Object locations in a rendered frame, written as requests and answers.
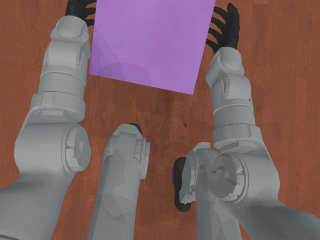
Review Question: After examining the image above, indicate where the robot left forearm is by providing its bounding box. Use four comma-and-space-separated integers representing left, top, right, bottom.
14, 15, 91, 167

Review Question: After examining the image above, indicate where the robot foot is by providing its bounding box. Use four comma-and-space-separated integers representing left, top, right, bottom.
173, 157, 192, 212
128, 123, 142, 135

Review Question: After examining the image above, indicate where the left robot foot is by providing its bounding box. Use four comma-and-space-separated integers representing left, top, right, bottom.
128, 123, 142, 135

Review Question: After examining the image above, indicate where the robot right forearm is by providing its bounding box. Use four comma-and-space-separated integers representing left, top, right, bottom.
205, 47, 274, 164

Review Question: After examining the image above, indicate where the robot right upper arm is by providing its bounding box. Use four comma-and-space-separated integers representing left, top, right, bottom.
208, 151, 320, 240

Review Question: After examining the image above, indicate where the right robot foot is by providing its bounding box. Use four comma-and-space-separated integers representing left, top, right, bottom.
173, 157, 192, 212

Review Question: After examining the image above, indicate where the robot left upper arm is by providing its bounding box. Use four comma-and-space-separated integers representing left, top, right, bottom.
0, 122, 92, 240

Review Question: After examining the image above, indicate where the robot right hand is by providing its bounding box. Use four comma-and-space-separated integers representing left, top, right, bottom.
205, 2, 240, 54

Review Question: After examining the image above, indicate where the carton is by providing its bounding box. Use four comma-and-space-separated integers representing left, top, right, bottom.
89, 0, 216, 95

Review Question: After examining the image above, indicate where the robot left hand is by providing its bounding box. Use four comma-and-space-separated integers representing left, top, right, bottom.
65, 0, 97, 27

